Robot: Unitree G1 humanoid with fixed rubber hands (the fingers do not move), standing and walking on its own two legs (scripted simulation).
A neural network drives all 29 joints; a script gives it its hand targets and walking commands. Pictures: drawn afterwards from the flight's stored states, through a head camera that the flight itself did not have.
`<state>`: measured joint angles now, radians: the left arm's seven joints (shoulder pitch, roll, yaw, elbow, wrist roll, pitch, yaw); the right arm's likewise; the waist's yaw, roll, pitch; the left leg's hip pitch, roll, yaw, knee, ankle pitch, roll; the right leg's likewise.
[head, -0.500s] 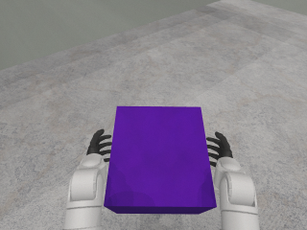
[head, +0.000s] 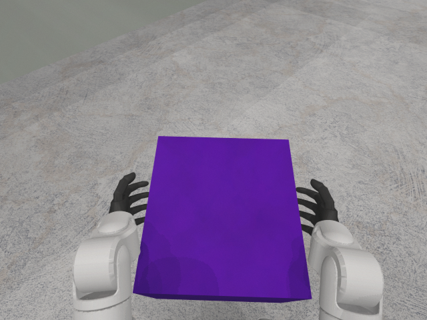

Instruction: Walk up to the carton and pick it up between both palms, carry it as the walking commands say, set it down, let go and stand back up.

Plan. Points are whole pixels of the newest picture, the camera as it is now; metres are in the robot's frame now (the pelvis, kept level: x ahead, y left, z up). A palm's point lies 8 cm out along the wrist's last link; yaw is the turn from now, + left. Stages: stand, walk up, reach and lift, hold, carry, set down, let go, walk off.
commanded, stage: carry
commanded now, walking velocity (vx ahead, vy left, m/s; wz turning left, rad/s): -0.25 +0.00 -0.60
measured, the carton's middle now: (220, 221) +0.30 +0.01 +0.02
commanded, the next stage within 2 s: none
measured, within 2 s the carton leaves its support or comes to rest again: neither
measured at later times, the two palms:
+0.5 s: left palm (122, 299) +0.13 +0.13 +0.12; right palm out of the picture +0.05 -0.18 +0.13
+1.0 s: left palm out of the picture -0.02 +0.05 +0.11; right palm out of the picture -0.21 -0.20 +0.11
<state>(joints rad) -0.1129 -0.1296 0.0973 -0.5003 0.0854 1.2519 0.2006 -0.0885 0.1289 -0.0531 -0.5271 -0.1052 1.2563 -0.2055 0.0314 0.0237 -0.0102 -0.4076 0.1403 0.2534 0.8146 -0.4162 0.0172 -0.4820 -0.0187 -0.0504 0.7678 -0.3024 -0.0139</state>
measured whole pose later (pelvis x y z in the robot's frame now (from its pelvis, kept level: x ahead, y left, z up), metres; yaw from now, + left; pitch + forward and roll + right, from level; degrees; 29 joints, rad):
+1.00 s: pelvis -0.32 +0.09 +0.02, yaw -35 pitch +4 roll +1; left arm -0.10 -0.13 0.06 -0.53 0.13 1.20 0.18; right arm -0.10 0.13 -0.08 -0.54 -0.07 1.21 -0.21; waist -0.05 -0.03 0.01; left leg -0.40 0.00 0.04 0.82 -0.49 -0.04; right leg -0.52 0.03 0.12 0.47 -0.02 0.03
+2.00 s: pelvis -0.54 +0.36 +0.04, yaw -68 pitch +3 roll -4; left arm -0.07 -0.13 0.04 -0.55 0.11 1.25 0.22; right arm -0.04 0.13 -0.07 -0.53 -0.09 1.21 -0.18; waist 0.03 -0.01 -0.03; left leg -0.32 0.11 0.10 0.54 -0.27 0.02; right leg -0.61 0.05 -0.03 1.16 -0.40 0.05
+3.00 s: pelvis -0.60 +0.52 +0.03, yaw -72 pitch +2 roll +0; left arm -0.14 -0.13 0.11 -0.26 0.15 1.14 0.18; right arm -0.12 0.13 -0.10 -0.27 -0.13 1.15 -0.17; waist -0.02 0.00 -0.12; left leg -0.37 0.04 0.10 0.54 -0.21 0.00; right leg -0.41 -0.05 -0.04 0.51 -0.14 0.01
